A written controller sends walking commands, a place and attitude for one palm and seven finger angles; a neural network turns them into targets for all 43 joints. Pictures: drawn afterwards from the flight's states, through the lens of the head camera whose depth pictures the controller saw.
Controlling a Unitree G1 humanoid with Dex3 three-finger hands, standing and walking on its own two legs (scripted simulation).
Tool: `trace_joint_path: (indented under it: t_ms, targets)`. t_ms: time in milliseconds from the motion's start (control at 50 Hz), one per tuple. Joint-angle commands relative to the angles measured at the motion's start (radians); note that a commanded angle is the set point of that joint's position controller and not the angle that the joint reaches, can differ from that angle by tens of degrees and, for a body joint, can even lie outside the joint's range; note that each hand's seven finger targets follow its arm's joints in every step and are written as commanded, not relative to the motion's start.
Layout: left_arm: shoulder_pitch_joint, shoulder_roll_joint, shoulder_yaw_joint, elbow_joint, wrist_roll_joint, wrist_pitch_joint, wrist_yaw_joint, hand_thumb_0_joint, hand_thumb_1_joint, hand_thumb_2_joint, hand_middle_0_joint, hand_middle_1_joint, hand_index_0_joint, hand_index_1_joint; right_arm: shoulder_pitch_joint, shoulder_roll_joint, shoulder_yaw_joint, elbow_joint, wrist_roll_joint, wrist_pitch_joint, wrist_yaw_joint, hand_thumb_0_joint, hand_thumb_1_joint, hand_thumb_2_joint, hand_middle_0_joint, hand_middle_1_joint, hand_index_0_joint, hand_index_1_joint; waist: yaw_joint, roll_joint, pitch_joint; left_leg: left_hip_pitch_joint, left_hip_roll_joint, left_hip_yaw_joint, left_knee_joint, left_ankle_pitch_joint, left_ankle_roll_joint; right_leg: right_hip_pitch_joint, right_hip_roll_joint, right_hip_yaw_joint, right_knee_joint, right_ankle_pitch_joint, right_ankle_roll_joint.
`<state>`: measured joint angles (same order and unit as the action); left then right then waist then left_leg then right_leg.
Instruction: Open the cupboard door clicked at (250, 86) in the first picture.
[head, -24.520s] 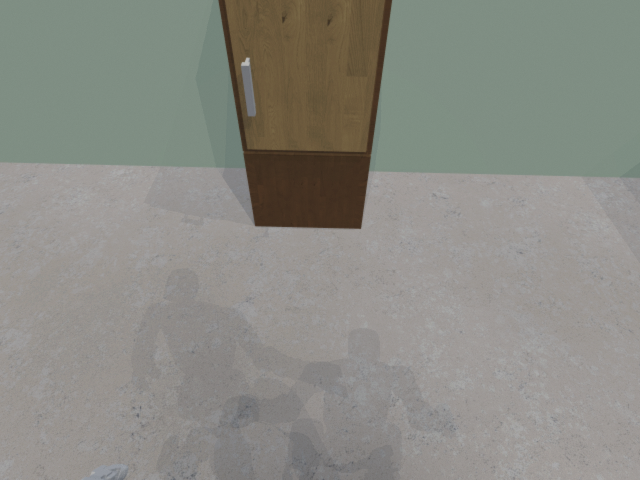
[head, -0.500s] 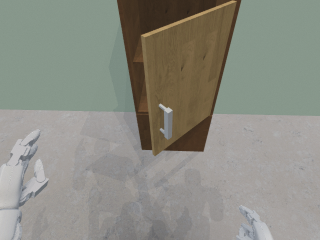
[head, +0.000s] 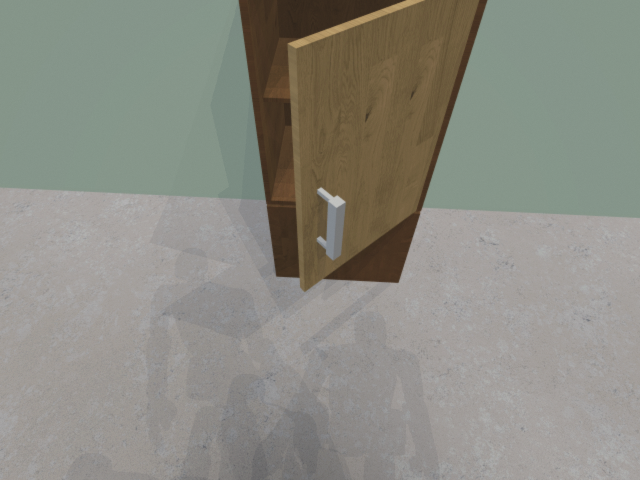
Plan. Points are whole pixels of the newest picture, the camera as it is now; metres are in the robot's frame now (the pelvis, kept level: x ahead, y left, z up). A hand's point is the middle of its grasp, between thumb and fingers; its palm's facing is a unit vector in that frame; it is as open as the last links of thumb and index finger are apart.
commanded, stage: let the arm hang, fingers relaxed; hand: left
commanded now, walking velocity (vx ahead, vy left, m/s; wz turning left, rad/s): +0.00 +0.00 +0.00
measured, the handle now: (328, 224) +0.58 +0.02 -0.10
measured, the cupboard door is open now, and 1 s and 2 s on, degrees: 44 44 44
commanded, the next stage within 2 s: look to check the result in 0.54 s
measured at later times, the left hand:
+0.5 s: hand out of the picture +0.02 +0.16 -0.17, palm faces +0.01 -0.98 -0.18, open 7.3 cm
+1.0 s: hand out of the picture +0.03 +0.15 -0.17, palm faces +0.03 -0.98 -0.18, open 7.4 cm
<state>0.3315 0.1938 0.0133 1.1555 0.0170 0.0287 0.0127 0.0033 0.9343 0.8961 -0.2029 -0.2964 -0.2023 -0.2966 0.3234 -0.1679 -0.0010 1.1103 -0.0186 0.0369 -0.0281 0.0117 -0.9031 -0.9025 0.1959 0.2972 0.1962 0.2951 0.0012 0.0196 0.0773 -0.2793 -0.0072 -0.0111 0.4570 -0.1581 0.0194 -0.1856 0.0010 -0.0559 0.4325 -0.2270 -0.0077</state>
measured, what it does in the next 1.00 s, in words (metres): stands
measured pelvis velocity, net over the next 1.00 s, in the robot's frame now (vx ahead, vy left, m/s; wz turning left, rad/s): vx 0.04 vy -0.02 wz -0.01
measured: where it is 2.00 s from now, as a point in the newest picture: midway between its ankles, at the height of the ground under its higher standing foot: outside the picture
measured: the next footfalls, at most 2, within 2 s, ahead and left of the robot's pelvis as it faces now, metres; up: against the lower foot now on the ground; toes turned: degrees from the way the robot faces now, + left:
none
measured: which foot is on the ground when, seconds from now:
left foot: down 0.00-1.00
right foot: down 0.00-1.00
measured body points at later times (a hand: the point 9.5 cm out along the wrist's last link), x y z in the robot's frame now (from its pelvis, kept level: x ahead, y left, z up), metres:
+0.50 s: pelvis +0.02 -0.01 +0.00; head +0.03 -0.01 +0.45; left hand +0.02 +0.21 -0.16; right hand +0.00 -0.22 -0.16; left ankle +0.06 +0.10 -0.74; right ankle +0.00 -0.12 -0.74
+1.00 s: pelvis +0.04 -0.02 +0.00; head +0.05 -0.02 +0.45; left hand +0.03 +0.20 -0.16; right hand +0.03 -0.23 -0.16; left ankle +0.06 +0.10 -0.74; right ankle +0.00 -0.12 -0.74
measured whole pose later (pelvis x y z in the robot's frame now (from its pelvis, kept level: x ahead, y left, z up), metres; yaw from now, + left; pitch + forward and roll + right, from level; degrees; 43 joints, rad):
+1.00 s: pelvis +0.04 -0.02 +0.00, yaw +0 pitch -1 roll +0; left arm 0.27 0.13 0.01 1.15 0.01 0.00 0.03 0.00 0.91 0.90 -0.20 -0.30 -0.20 -0.30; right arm 0.26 -0.15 0.00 1.14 -0.02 0.01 -0.04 0.01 -0.91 -0.90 0.20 0.30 0.20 0.30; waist 0.00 0.02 0.05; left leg -0.20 0.00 -0.01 0.41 -0.20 0.00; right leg -0.11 0.01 -0.05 0.40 -0.27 -0.02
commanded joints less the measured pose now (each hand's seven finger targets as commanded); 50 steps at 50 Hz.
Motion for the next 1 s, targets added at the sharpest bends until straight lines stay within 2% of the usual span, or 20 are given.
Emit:
trace_joint_path:
  t_ms: [0,100,200,260,340,400,580,680,900,980]
  targets:
    - [0.016,0.085,0.017,-0.038,-0.006,-0.028,0.014,0.000,0.900,0.900,-0.200,-0.300,-0.200,-0.300,0.040,-0.107,-0.027,-0.032,-0.005,-0.028,-0.008,0.000,-0.900,-0.900,0.200,0.300,0.200,0.300,-0.008,-0.035,-0.006,0.016,0.091,-0.101,-0.120,-0.152,0.022,-0.061,-0.091,0.099,-0.109,-0.130,-0.043]
    - [0.028,0.065,0.017,-0.031,-0.005,-0.028,0.020,0.000,0.900,0.900,-0.200,-0.300,-0.200,-0.300,0.058,-0.071,-0.023,-0.016,-0.007,-0.027,-0.007,0.000,-0.900,-0.900,0.200,0.300,0.200,0.300,-0.010,-0.048,0.008,0.021,0.086,-0.084,-0.111,-0.127,0.021,-0.085,-0.093,0.102,-0.106,-0.133,-0.041]
    - [0.025,0.051,0.018,-0.035,-0.003,-0.027,0.023,0.000,0.900,0.900,-0.200,-0.300,-0.200,-0.300,0.052,-0.052,-0.021,-0.007,-0.009,-0.029,-0.007,0.000,-0.900,-0.900,0.200,0.300,0.200,0.300,-0.008,-0.024,0.045,-0.005,0.089,-0.089,-0.130,-0.153,0.020,-0.097,-0.085,0.103,-0.093,-0.127,-0.036]
    - [0.032,0.045,0.020,-0.037,-0.003,-0.030,0.024,0.000,0.900,0.900,-0.200,-0.300,-0.200,-0.300,0.047,-0.052,-0.020,-0.009,-0.007,-0.034,-0.008,0.000,-0.900,-0.900,0.200,0.300,0.200,0.300,-0.001,-0.025,0.023,0.009,0.088,-0.086,-0.124,-0.115,0.021,-0.076,-0.087,0.097,-0.088,-0.089,-0.036]
    - [0.012,0.040,0.021,-0.040,-0.005,-0.034,0.024,0.000,0.900,0.900,-0.200,-0.300,-0.200,-0.300,0.044,-0.043,-0.018,-0.005,-0.008,-0.039,-0.009,0.000,-0.900,-0.900,0.200,0.300,0.200,0.300,-0.006,-0.002,0.011,0.022,0.088,-0.083,-0.122,-0.069,0.017,-0.058,-0.090,0.099,-0.084,-0.046,-0.035]
    - [0.011,0.040,0.022,-0.038,-0.006,-0.036,0.024,0.000,0.900,0.900,-0.200,-0.300,-0.200,-0.300,0.040,-0.042,-0.016,-0.004,-0.007,-0.041,-0.011,0.000,-0.900,-0.900,0.200,0.300,0.200,0.300,-0.003,0.006,-0.003,0.038,0.090,-0.073,-0.109,-0.010,0.016,-0.036,-0.094,0.096,-0.085,-0.003,-0.035]
    - [0.005,0.043,0.019,-0.032,-0.009,-0.039,0.024,0.000,0.900,0.900,-0.200,-0.300,-0.200,-0.300,0.029,-0.050,-0.014,0.004,-0.004,-0.039,-0.013,0.000,-0.900,-0.900,0.200,0.300,0.200,0.300,-0.007,-0.008,0.000,0.070,0.086,-0.065,-0.096,0.030,0.011,-0.028,-0.099,0.097,-0.106,0.008,-0.035]
    - [0.009,0.042,0.019,-0.027,-0.010,-0.041,0.025,0.000,0.900,0.900,-0.200,-0.300,-0.200,-0.300,0.027,-0.055,-0.013,0.006,-0.003,-0.041,-0.015,0.000,-0.900,-0.900,0.200,0.300,0.200,0.300,-0.007,-0.021,-0.020,0.092,0.091,-0.064,-0.091,0.076,0.011,-0.008,-0.097,0.096,-0.106,0.046,-0.034]
    - [0.024,0.039,0.016,-0.021,-0.011,-0.045,0.026,0.000,0.900,0.900,-0.200,-0.300,-0.200,-0.300,0.009,-0.057,-0.010,0.013,-0.003,-0.042,-0.018,0.000,-0.900,-0.900,0.200,0.300,0.200,0.300,-0.004,-0.021,-0.016,0.118,0.093,-0.058,-0.089,0.121,0.011,0.009,-0.101,0.097,-0.115,0.109,-0.034]
    - [0.017,0.041,0.016,-0.021,-0.011,-0.044,0.026,0.000,0.900,0.900,-0.200,-0.300,-0.200,-0.300,0.009,-0.057,-0.010,0.015,-0.003,-0.041,-0.018,0.000,-0.900,-0.900,0.200,0.300,0.200,0.300,-0.006,-0.023,0.004,0.108,0.092,-0.057,-0.094,0.108,0.008,0.007,-0.100,0.094,-0.121,0.090,-0.034]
